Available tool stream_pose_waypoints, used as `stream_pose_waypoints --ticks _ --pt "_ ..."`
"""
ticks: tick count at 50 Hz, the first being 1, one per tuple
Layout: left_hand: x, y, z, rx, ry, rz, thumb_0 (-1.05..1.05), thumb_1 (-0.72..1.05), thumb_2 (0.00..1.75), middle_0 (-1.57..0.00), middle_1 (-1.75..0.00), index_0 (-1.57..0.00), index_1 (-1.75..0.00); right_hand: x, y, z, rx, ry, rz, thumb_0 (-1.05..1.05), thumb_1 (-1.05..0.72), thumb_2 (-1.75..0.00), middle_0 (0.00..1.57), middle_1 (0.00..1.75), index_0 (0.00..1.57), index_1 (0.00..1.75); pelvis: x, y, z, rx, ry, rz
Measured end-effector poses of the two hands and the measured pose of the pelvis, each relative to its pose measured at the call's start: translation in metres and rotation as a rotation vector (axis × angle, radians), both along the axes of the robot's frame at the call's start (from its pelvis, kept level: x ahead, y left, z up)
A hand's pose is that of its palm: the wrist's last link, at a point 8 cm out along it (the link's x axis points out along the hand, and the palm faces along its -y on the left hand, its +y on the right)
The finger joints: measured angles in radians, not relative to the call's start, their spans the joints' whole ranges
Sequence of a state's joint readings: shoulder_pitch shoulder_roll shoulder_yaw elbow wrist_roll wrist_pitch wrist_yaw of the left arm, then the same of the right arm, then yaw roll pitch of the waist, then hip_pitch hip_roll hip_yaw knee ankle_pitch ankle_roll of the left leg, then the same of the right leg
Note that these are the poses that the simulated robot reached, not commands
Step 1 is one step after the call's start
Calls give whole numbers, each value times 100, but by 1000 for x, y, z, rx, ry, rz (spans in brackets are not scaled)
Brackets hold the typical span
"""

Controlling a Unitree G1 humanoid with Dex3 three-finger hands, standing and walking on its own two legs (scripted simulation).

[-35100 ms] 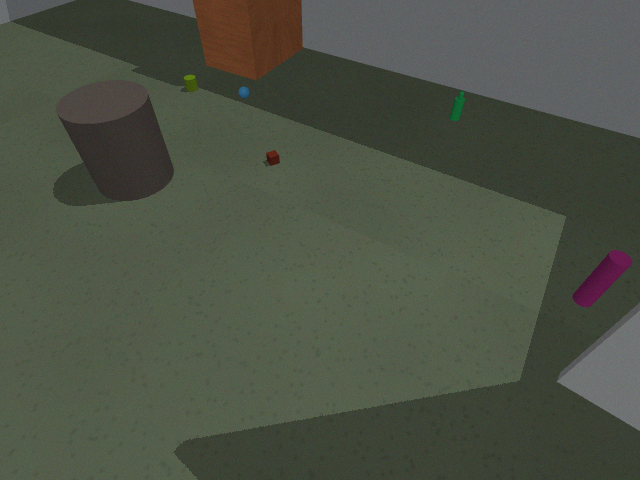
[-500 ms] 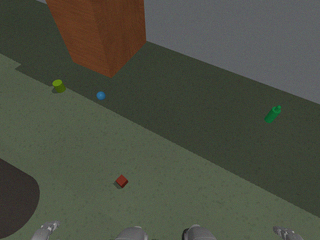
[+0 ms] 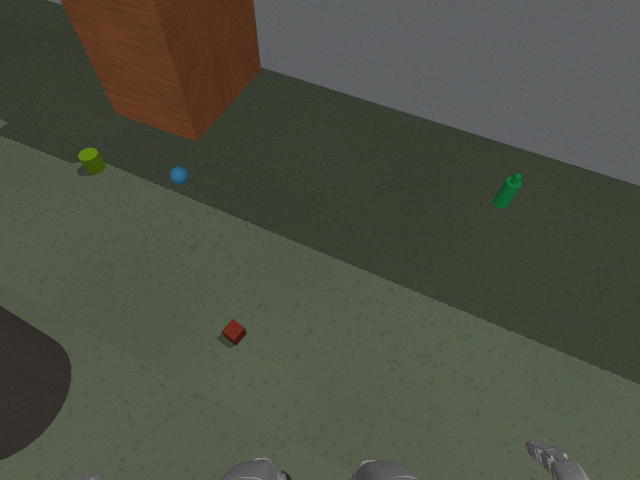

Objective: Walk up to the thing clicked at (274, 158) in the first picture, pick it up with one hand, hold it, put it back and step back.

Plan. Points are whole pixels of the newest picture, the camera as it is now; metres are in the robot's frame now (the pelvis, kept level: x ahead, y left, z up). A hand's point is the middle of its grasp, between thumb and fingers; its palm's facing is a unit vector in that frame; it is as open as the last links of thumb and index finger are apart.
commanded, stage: step back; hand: left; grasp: from above
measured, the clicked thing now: (234, 332) +0.56 +0.26 -0.73
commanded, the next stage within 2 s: none
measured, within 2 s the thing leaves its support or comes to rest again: neither
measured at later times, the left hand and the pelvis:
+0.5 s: hand out of the picture -0.03 +0.24 -0.15, palm faces +0.05 -0.93 -0.35, open 7.4 cm; pelvis -0.16 -0.02 -0.01, yaw +5 degrees
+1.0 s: hand out of the picture -0.29 +0.19 -0.14, palm faces +0.01 -0.91 -0.41, open 7.4 cm; pelvis -0.32 -0.08 +0.00, yaw -1 degrees
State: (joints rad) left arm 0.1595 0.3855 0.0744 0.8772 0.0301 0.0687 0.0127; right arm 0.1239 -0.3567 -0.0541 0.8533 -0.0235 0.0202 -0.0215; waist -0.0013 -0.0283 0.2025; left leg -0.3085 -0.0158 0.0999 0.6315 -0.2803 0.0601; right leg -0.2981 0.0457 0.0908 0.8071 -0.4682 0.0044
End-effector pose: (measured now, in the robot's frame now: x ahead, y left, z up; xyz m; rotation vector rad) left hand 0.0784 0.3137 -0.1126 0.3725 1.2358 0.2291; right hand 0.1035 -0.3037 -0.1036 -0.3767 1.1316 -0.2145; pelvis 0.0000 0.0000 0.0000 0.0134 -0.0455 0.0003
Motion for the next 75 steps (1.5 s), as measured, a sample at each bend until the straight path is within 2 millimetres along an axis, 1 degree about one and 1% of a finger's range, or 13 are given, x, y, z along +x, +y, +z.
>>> stream_pose_waypoints --ticks 5,13,18,22,26,30,38,44,50,56,64,69,75 --pt "-22 -18 13 21 -44 -14 1 90 90 -20 -30 -21 -30 -15 -14 -14 47 -28 -9 0 -90 -90 20 30 20 30 -26 -16 -3 -33 -21 2" --pt "-52 -37 35 20 -111 -6 1 90 90 -20 -30 -21 -30 -61 -30 -1 41 11 15 0 -90 -90 20 30 20 30 -66 -30 13 33 19 5" --pt "-67 -42 31 6 -172 -16 1 90 90 -20 -30 -21 -30 -102 -39 -4 -11 70 42 0 -90 -90 20 30 20 30 -100 -28 8 13 25 44" --pt "-92 -37 17 -21 -199 -6 1 90 90 -20 -30 -21 -30 -135 -35 -5 -37 93 66 0 -90 -90 20 30 20 30 -131 -24 -1 -2 11 81" --pt "-128 -30 0 -50 -179 15 1 90 90 -20 -30 -21 -30 -175 -25 2 -44 95 68 0 -90 -90 20 30 20 30 -162 -19 -5 19 -17 74" --pt "-171 -26 3 -63 -123 48 1 90 90 -20 -30 -21 -30 -206 -22 18 -50 89 64 0 -90 -90 20 30 20 30 -183 -20 7 -40 -17 78" --pt "-261 -23 1 -17 -26 75 1 90 90 -20 -30 -21 -30 -220 -35 30 -58 -23 85 1 -90 -90 21 30 21 30 -236 -38 7 -35 9 22" --pt "-317 -47 -5 16 34 36 1 90 90 -20 -30 -21 -30 -241 -65 9 -30 -111 94 0 -90 -90 21 30 21 30 -288 -63 -10 -14 1 -23" --pt "-375 -84 18 12 36 56 1 90 90 -20 -30 -21 -30 -296 -88 -2 17 -44 41 0 -90 -90 20 30 20 30 -325 -83 2 24 0 -13" --pt "-389 -91 33 48 -9 51 1 90 90 -20 -30 -21 -30 -364 -100 -8 15 59 41 0 -90 -90 20 30 20 30 -357 -91 9 35 40 36" --pt "-403 -85 12 26 -160 67 1 90 90 -20 -30 -21 -30 -432 -88 -17 0 164 91 1 -90 -90 20 30 20 30 -411 -95 -5 47 2 113" --pt "-437 -99 11 -29 -128 86 1 90 90 -20 -30 -21 -30 -447 -86 -3 14 107 97 1 -90 -90 20 30 21 30 -428 -98 4 -3 -7 113" --pt "-479 -111 9 -20 -90 100 1 90 90 -20 -30 -21 -30 -435 -99 -3 31 8 107 1 -90 -90 20 30 21 30 -444 -111 1 -26 -8 85"
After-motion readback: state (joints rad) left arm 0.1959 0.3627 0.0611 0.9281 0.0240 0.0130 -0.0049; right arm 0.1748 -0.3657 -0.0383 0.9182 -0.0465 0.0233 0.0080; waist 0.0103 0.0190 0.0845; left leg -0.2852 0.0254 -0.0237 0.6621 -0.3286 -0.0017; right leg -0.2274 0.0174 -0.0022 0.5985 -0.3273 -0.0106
